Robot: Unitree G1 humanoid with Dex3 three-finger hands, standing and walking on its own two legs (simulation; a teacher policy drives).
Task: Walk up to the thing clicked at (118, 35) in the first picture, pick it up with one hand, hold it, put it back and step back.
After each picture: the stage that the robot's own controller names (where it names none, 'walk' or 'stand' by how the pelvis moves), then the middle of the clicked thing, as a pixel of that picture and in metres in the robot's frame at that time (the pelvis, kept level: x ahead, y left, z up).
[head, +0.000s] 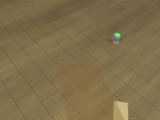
stand; (116, 38) +1.47 -0.34 -0.72
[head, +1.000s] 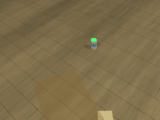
walk; (93, 43) +1.39 +0.03 -0.69
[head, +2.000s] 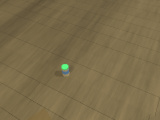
walk; (65, 70) +0.92 +0.25 -0.71
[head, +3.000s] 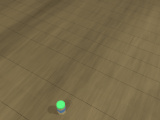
walk; (61, 107) +0.56 +0.20 -0.70
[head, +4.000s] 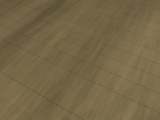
stand; out of the picture +0.42 +0.21 -0.72
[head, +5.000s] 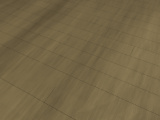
stand; out of the picture +0.40 +0.22 -0.72
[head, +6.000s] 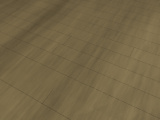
stand; out of the picture +0.38 +0.23 -0.73
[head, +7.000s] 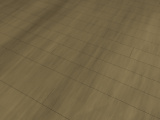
stand; out of the picture +0.38 +0.23 -0.73
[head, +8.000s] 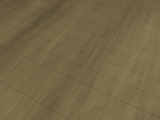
stand; out of the picture +0.37 +0.23 -0.73
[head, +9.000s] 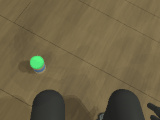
go down; (38, 65) +0.46 +0.22 -0.40
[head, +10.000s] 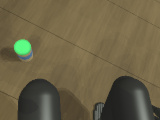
go down; (24, 51) +0.48 +0.23 -0.31
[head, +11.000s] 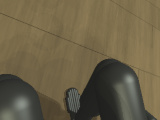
close in; out of the picture +0.46 +0.27 -0.23
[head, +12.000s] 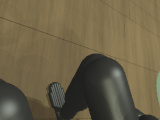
close; out of the picture +0.45 +0.29 -0.23
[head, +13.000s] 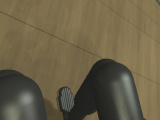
lift; out of the picture +0.42 +0.27 -0.21
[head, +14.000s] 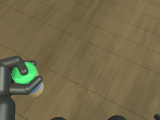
lift; (29, 80) +0.34 +0.19 -0.01
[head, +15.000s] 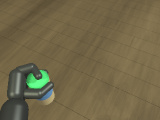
hold; (41, 88) +0.33 +0.16 +0.01
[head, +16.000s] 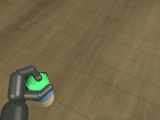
hold; (41, 90) +0.33 +0.17 -0.01
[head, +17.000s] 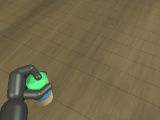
crouch; (40, 89) +0.33 +0.17 -0.01
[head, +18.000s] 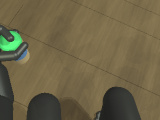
crouch; (15, 49) +0.45 +0.21 -0.09
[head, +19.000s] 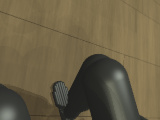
lower; out of the picture +0.45 +0.29 -0.24
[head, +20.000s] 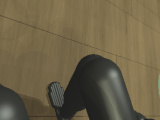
lower; out of the picture +0.45 +0.30 -0.24
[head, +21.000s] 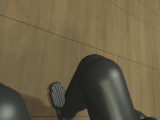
lower; out of the picture +0.45 +0.30 -0.24
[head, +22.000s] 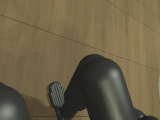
lower; out of the picture +0.45 +0.30 -0.24
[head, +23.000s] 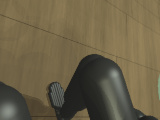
loosen; out of the picture +0.45 +0.29 -0.24
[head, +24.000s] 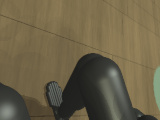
withdraw; out of the picture +0.44 +0.29 -0.24
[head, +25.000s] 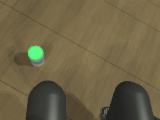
walk; (36, 56) +0.47 +0.22 -0.33
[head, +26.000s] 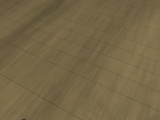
stand; out of the picture +0.39 +0.20 -0.66
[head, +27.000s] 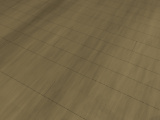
stand; out of the picture +0.41 +0.21 -0.67
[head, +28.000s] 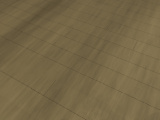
stand; out of the picture +0.39 +0.21 -0.67
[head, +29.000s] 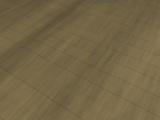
stand; out of the picture +0.42 +0.20 -0.72
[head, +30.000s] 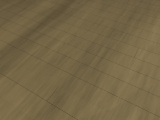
stand; out of the picture +0.39 +0.23 -0.73
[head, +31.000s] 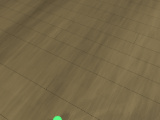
walk; out of the picture +0.39 +0.23 -0.72
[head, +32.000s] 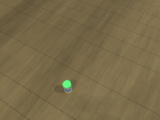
walk; (67, 87) +0.62 +0.17 -0.70
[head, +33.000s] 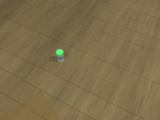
walk; (60, 55) +0.97 +0.25 -0.70
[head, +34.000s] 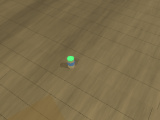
stand; (70, 62) +1.00 +0.19 -0.70
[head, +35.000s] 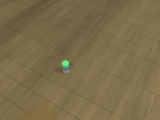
stand; (65, 66) +0.99 +0.21 -0.73
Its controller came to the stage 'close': yes
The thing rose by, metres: 0.71
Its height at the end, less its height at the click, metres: +0.00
